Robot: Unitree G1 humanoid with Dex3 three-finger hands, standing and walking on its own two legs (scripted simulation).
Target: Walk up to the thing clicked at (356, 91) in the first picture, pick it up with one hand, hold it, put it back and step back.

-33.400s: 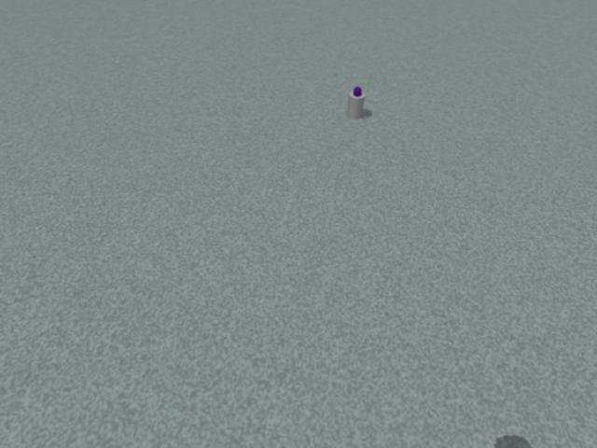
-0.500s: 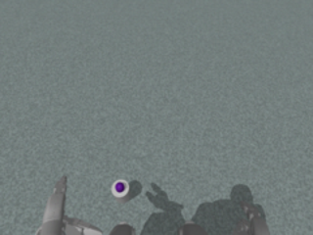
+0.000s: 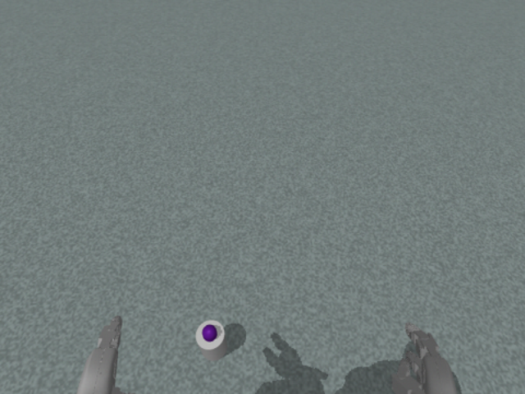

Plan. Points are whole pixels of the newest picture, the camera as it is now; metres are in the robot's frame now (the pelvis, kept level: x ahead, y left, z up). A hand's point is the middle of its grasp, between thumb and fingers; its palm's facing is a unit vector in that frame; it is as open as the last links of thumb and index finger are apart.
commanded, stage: home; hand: left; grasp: from the side
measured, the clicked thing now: (211, 339) +0.39 +0.17 -0.63
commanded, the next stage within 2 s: stand in 1.34 s
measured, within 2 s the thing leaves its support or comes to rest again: neither
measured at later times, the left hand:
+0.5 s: hand (148, 378) +0.17 +0.18 -0.05, palm faces +0.10 -0.95 -0.29, open 17.4 cm
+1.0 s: hand (144, 381) +0.17 +0.18 -0.05, palm faces +0.10 -0.96 -0.28, open 17.4 cm
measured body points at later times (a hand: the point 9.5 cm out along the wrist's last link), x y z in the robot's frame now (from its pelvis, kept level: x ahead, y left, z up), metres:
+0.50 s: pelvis +0.00 +0.00 +0.00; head +0.03 +0.00 +0.45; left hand +0.16 +0.23 -0.03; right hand +0.16 -0.25 -0.07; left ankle +0.00 +0.13 -0.69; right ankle +0.01 -0.13 -0.69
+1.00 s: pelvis +0.00 +0.00 +0.00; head +0.02 +0.00 +0.45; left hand +0.16 +0.23 -0.03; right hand +0.16 -0.24 -0.07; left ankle +0.00 +0.13 -0.69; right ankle +0.01 -0.13 -0.69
